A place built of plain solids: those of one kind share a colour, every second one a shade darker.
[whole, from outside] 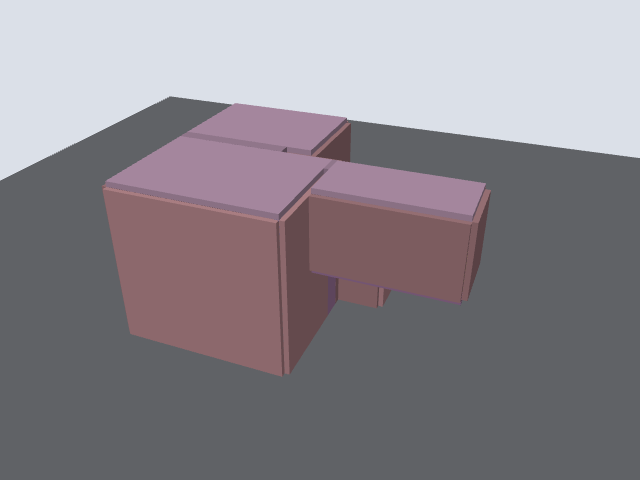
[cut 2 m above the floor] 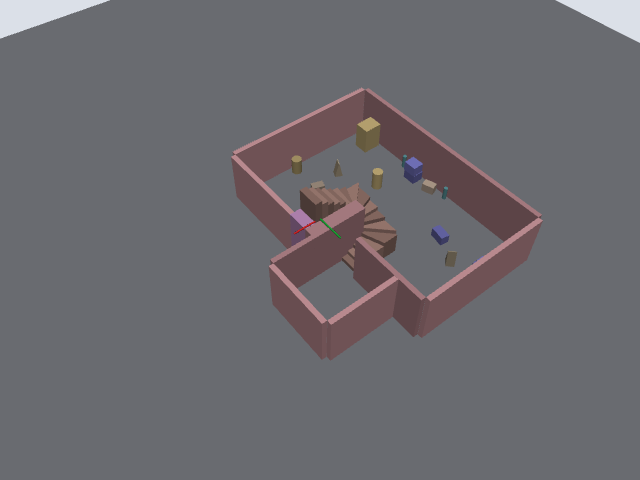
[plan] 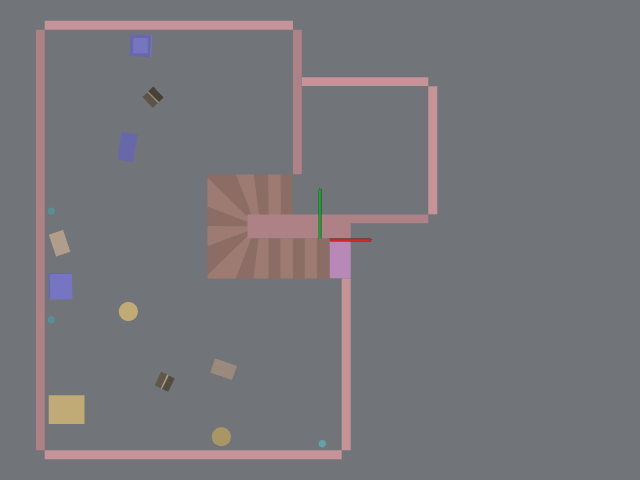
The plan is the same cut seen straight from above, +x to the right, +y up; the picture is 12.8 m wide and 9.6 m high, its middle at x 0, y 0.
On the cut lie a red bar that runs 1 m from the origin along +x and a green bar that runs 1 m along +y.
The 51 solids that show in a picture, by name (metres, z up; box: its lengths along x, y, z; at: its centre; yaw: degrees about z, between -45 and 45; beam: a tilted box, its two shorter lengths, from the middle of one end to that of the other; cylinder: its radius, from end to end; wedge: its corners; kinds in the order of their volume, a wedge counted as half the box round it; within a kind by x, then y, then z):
{
 "wall_1": {"box": [0.18, 8.41, 5.72], "at": [-5.59, 0.0, 2.81]},
 "wall_2": {"box": [4.96, 0.18, 5.72], "at": [-3.02, 4.3, 2.81]},
 "wall_3": {"box": [5.94, 0.18, 5.72], "at": [-2.53, -4.3, 2.81]},
 "wall_4": {"box": [0.18, 0.8, 2.86], "at": [-0.45, 0.91, 4.24]},
 "wall_5": {"box": [0.18, 2.89, 5.72], "at": [-0.45, 2.76, 2.81]},
 "wall_6": {"box": [2.07, 0.48, 5.97], "at": [-0.42, 0.27, 2.68]},
 "wall_7": {"box": [0.18, 3.44, 5.72], "at": [0.53, -2.49, 2.81]},
 "wall_8": {"box": [2.53, 0.18, 2.86], "at": [0.9, 0.42, 1.38]},
 "wall_9": {"box": [2.53, 0.18, 2.86], "at": [0.9, 3.17, 1.38]},
 "wall_10": {"box": [0.18, 2.57, 2.86], "at": [2.26, 1.79, 1.38]},
 "wall_11": {"box": [4.89, 0.18, 2.67], "at": [3.06, -2.37, 4.34]},
 "wall_12": {"box": [0.18, 2.32, 2.67], "at": [5.59, -1.13, 4.34]},
 "roof_1": {"box": [4.05, 0.48, 0.2], "at": [-3.48, 0.27, 5.77]},
 "roof_2": {"box": [4.96, 3.69, 0.2], "at": [-3.02, 2.36, 5.77]},
 "roof_3": {"box": [5.94, 4.24, 0.2], "at": [-2.53, -2.09, 5.77]},
 "roof_4": {"box": [0.18, 0.8, 0.2], "at": [0.53, -0.37, 5.77]},
 "roof_5": {"box": [4.89, 2.32, 0.2], "at": [3.06, -1.13, 5.77]},
 "tread_1": {"wedge": [[-2.25, -0.77, -0.05], [-2.25, -0.77, 1.67], [-2.25, -0.71, -0.05], [-2.25, -0.71, 1.67], [-1.68, -0.77, -0.05], [-1.68, -0.77, 1.67], [-1.29, 0.23, -0.05], [-1.29, 0.23, 1.67]]},
 "tread_2": {"wedge": [[-2.25, -0.72, -0.05], [-2.25, -0.72, 1.5], [-2.25, -0.12, -0.05], [-2.25, -0.12, 1.5], [-1.45, 0.07, -0.05], [-1.45, 0.07, 1.5], [-1.45, 0.18, -0.05], [-1.45, 0.18, 1.5]]},
 "tread_3": {"wedge": [[-2.25, -0.13, -0.05], [-2.25, -0.13, 1.33], [-2.25, 0.28, -0.05], [-2.25, 0.28, 1.34], [-1.45, 0.17, -0.05], [-1.45, 0.17, 1.33], [-1.45, 0.28, -0.05], [-1.45, 0.28, 1.34]]},
 "tread_4": {"wedge": [[-2.25, 0.28, -0.05], [-2.25, 0.28, 1.17], [-2.25, 0.67, -0.05], [-2.25, 0.67, 1.17], [-1.45, 0.27, -0.05], [-1.45, 0.27, 1.17], [-1.45, 0.37, -0.05], [-1.45, 0.37, 1.17]]},
 "tread_5": {"wedge": [[-2.25, 0.67, -0.05], [-2.25, 0.67, 1.0], [-2.25, 1.25, -0.05], [-2.25, 1.25, 1.0], [-1.45, 0.36, -0.05], [-1.45, 0.36, 1.0], [-1.45, 0.46, -0.05], [-1.45, 0.46, 1.0]]},
 "tread_6": {"wedge": [[-2.25, 1.25, -0.05], [-2.25, 1.25, 0.83], [-2.25, 1.31, -0.05], [-2.25, 1.31, 0.83], [-1.68, 1.31, -0.05], [-1.68, 1.31, 0.83], [-1.29, 0.3, -0.05], [-1.29, 0.3, 0.83]]},
 "tread_7": {"wedge": [[-1.69, -0.77, -0.05], [-1.69, -0.77, 1.83], [-1.37, 0.03, -0.05], [-1.37, 0.03, 1.83], [-1.33, -0.77, -0.05], [-1.33, -0.77, 1.83], [-1.23, 0.03, -0.05], [-1.23, 0.03, 1.83]]},
 "tread_8": {"wedge": [[-1.68, 1.31, -0.05], [-1.68, 1.31, 0.66], [-1.37, 0.51, -0.05], [-1.37, 0.51, 0.66], [-1.32, 1.31, -0.05], [-1.32, 1.31, 0.67], [-1.22, 0.51, -0.05], [-1.22, 0.51, 0.66]]},
 "tread_9": {"wedge": [[-1.33, -0.77, -0.05], [-1.33, -0.77, 2.0], [-1.23, 0.03, -0.05], [-1.23, 0.03, 2.0], [-1.03, -0.77, -0.05], [-1.03, -0.77, 2.0], [-1.03, 0.03, -0.05], [-1.03, 0.03, 2.0]]},
 "tread_10": {"wedge": [[-1.33, 1.31, -0.05], [-1.33, 1.31, 0.5], [-1.23, 0.51, -0.05], [-1.23, 0.51, 0.5], [-1.03, 0.51, -0.05], [-1.03, 0.51, 0.5], [-1.03, 1.31, -0.05], [-1.03, 1.31, 0.5]]},
 "tread_11": {"wedge": [[-1.04, 1.31, -0.05], [-1.04, 1.31, 0.33], [-1.03, 0.51, -0.05], [-1.03, 0.51, 0.33], [-0.79, 0.51, -0.05], [-0.79, 0.51, 0.33], [-0.79, 1.31, -0.05], [-0.79, 1.31, 0.33]]},
 "tread_12": {"wedge": [[-1.03, -0.77, -0.05], [-1.03, -0.77, 2.17], [-1.03, 0.03, -0.05], [-1.03, 0.03, 2.17], [-0.79, -0.77, -0.05], [-0.79, -0.77, 2.17], [-0.79, 0.03, -0.05], [-0.79, 0.03, 2.17]]},
 "tread_13": {"wedge": [[-0.79, -0.77, -0.05], [-0.79, -0.77, 2.33], [-0.79, 0.03, -0.05], [-0.79, 0.03, 2.33], [-0.54, 0.03, -0.05], [-0.54, 0.03, 2.33], [-0.53, -0.77, -0.05], [-0.53, -0.77, 2.33]]},
 "tread_14": {"wedge": [[-0.79, 0.51, -0.05], [-0.79, 0.51, 0.16], [-0.79, 1.31, -0.05], [-0.79, 1.31, 0.17], [-0.54, 0.51, -0.05], [-0.54, 0.51, 0.17], [-0.54, 1.31, -0.05], [-0.54, 1.31, 0.17]]},
 "tread_15": {"wedge": [[-0.54, -0.77, -0.05], [-0.54, -0.77, 2.5], [-0.54, 0.03, -0.05], [-0.54, 0.03, 2.5], [-0.3, -0.77, -0.05], [-0.3, -0.77, 2.5], [-0.3, 0.03, -0.05], [-0.3, 0.03, 2.5]]},
 "tread_16": {"wedge": [[-0.3, -0.77, -0.05], [-0.3, -0.77, 2.67], [-0.3, 0.03, -0.05], [-0.3, 0.03, 2.67], [-0.06, 0.03, -0.05], [-0.06, 0.03, 2.67], [-0.05, -0.77, -0.05], [-0.05, -0.77, 2.67]]},
 "tread_17": {"wedge": [[-0.06, -0.77, -0.05], [-0.06, -0.77, 2.83], [-0.06, 0.03, -0.05], [-0.06, 0.03, 2.83], [0.19, -0.77, -0.05], [0.19, -0.77, 2.83], [0.19, 0.03, -0.05], [0.19, 0.03, 2.83]]},
 "floor_1": {"box": [0.42, 0.8, 3.05], "at": [0.4, -0.37, 1.48]},
 "floor_2": {"box": [4.89, 2.32, 0.19], "at": [3.06, -1.13, 2.9]},
 "bin_1": {"box": [0.72, 0.58, 1.11], "at": [-5.07, -3.39, 0.51]},
 "bin_2": {"cylinder": 0.19, "from": [-3.83, -1.43, 0.0], "to": [-3.83, -1.43, 0.75]},
 "bin_3": {"cylinder": 0.19, "from": [-1.97, -3.94, 0.0], "to": [-1.97, -3.94, 0.62]},
 "carton_1": {"box": [0.45, 0.51, 0.44], "at": [-5.2, -0.92, 0.17], "yaw": -0.5},
 "carton_2": {"box": [0.45, 0.51, 0.39], "at": [-5.18, -0.93, 0.58], "yaw": 1.3},
 "carton_3": {"box": [0.33, 0.56, 0.4], "at": [-3.85, 1.86, 0.15], "yaw": -9.3},
 "carton_4": {"box": [0.42, 0.44, 0.26], "at": [-3.6, 3.88, 0.64], "yaw": -3.3},
 "carton_5": {"box": [0.29, 0.31, 0.18], "at": [-3.59, 3.89, 0.86], "yaw": -0.4},
 "bucket_1": {"box": [0.3, 0.46, 0.39], "at": [-5.21, -0.06, 0.14], "yaw": 18.3},
 "bucket_2": {"box": [0.46, 0.3, 0.39], "at": [-1.93, -2.59, 0.14], "yaw": -18.9},
 "sign_1": {"wedge": [[-3.55, 2.86, 0.0], [-3.46, 2.95, 0.62], [-3.43, 2.97, 0.62], [-3.34, 2.64, 0.0], [-3.34, 3.07, 0.0], [-3.25, 2.74, 0.62], [-3.22, 2.76, 0.62], [-3.13, 2.85, 0.0]]},
 "sign_2": {"wedge": [[-3.31, -2.91, 0.0], [-3.19, -2.97, 0.62], [-3.18, -2.64, 0.0], [-3.16, -2.98, 0.62], [-3.05, -2.7, 0.62], [-3.04, -3.04, 0.0], [-3.03, -2.71, 0.62], [-2.91, -2.77, 0.0]]},
 "extinguisher_1": {"cylinder": 0.07, "from": [-5.37, -1.59, 0.0], "to": [-5.37, -1.59, 0.52]},
 "extinguisher_2": {"cylinder": 0.07, "from": [-5.37, 0.58, 0.0], "to": [-5.37, 0.58, 0.52]},
 "extinguisher_3": {"cylinder": 0.07, "from": [0.05, -4.08, 0.0], "to": [0.05, -4.08, 0.52]}
}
